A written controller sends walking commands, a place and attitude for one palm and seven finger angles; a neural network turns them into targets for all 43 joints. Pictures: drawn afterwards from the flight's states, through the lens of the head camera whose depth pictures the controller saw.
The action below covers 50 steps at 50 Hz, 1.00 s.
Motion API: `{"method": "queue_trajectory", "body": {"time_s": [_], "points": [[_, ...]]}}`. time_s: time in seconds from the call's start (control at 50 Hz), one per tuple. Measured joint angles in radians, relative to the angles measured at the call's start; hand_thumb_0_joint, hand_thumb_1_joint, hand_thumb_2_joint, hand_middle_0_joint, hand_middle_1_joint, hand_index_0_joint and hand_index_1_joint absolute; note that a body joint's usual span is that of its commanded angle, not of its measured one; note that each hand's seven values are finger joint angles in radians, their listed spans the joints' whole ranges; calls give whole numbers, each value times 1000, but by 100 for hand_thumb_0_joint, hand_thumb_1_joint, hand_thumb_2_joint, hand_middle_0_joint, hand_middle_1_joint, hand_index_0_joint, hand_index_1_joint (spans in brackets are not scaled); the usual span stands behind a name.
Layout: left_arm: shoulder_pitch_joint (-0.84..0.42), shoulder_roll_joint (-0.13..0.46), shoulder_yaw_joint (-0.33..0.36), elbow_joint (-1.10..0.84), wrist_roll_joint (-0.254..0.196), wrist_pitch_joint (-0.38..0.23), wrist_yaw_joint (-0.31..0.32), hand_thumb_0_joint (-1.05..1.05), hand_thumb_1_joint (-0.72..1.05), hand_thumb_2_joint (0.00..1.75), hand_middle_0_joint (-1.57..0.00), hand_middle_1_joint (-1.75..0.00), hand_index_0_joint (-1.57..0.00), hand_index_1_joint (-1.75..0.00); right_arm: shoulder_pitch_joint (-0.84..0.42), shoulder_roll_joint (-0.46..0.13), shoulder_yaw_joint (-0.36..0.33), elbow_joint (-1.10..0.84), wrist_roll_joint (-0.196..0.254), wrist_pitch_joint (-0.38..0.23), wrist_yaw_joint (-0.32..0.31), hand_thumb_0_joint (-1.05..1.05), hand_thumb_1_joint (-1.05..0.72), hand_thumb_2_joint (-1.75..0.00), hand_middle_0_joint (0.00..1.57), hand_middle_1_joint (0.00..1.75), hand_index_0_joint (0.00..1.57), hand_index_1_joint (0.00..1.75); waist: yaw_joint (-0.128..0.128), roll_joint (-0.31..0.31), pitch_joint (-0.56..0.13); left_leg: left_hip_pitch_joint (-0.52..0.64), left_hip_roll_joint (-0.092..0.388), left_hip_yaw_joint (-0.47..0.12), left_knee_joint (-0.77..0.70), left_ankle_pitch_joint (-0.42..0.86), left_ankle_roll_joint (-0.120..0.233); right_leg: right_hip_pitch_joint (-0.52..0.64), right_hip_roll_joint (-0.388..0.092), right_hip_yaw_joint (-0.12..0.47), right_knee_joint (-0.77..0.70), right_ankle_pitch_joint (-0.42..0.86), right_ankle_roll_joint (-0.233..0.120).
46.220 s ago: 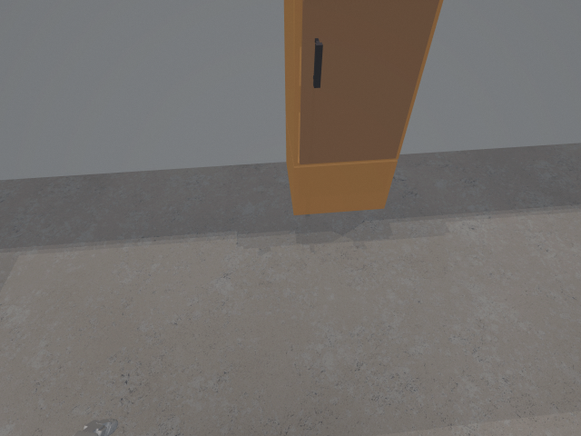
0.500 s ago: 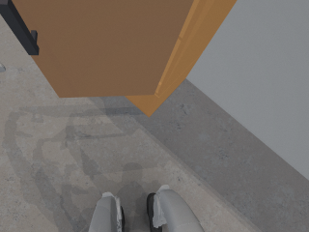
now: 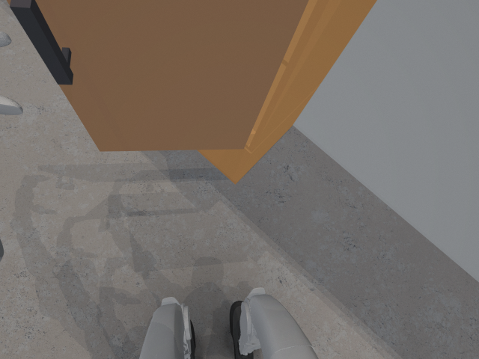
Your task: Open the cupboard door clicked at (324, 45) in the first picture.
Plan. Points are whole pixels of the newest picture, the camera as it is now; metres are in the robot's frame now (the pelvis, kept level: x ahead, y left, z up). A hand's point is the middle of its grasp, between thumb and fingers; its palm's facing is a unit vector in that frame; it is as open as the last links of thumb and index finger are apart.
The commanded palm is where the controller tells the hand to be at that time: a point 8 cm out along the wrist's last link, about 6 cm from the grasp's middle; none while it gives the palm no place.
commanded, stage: slide the fingers in behind the handle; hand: left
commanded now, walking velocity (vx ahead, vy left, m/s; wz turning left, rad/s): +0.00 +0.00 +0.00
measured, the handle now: (48, 34) +0.57 +0.23 +0.07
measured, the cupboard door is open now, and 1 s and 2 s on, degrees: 47 47 45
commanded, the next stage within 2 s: close the thumb around the handle in 1.52 s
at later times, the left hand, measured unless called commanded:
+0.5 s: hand (7, 58) +0.53 +0.27 +0.08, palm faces +0.04 -1.00 -0.01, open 14.0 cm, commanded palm +0.52 +0.28 +0.07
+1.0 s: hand (20, 63) +0.52 +0.26 +0.08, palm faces +0.09 -1.00 +0.00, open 14.8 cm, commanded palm +0.52 +0.25 +0.07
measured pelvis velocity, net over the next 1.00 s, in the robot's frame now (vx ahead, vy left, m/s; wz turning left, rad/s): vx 0.01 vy -0.01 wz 0.04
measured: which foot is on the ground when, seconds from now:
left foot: down 0.00-1.00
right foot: down 0.00-1.00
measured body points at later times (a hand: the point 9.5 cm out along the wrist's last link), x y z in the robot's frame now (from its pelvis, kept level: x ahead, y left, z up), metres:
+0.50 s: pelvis +0.00 -0.01 +0.00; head +0.18 +0.04 +0.41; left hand +0.52 +0.33 +0.08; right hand -0.02 -0.27 -0.09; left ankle +0.00 +0.06 -0.65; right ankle +0.03 -0.13 -0.65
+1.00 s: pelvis +0.01 -0.01 +0.01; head +0.17 +0.04 +0.42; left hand +0.51 +0.31 +0.08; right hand +0.01 -0.28 -0.09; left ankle +0.00 +0.06 -0.65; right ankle +0.03 -0.13 -0.65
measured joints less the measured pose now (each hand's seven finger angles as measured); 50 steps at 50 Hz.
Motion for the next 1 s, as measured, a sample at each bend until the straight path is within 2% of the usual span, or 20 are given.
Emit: {"method": "queue_trajectory", "body": {"time_s": [0.2,0.32,0.5,1.0], "points": [[1,-57,-14,-21,7,1,51,-1,-50,30,-30,-120,-30,-120,10,7,-3,6,-7,0,7,1,-90,-89,20,30,20,30,-9,4,-7,-1,-2,2,-6,6,-2,-3,-1,2,-1,4,-2],[-2,-45,-9,-6,16,-7,78,-1,-50,30,-30,-120,-32,-122,15,8,2,2,-6,-5,9,1,-90,-89,20,30,20,30,-13,2,-3,2,2,6,-4,5,-3,-4,2,6,4,3,-5],[1,-71,-38,-15,-13,-12,86,-1,-50,30,-30,-120,-29,-121,19,10,-5,27,-6,-6,10,1,-90,-89,20,30,20,30,2,1,-4,7,-2,1,-11,7,-7,1,-1,2,1,1,-8],[14,-205,-155,-47,-56,-42,203,-1,-50,30,-30,-120,-13,-118,-7,26,-36,69,-18,-18,29,0,-90,-89,20,30,20,30,45,-2,-20,39,-22,-29,-28,8,-17,45,-17,-25,-13,-15,-15]]}}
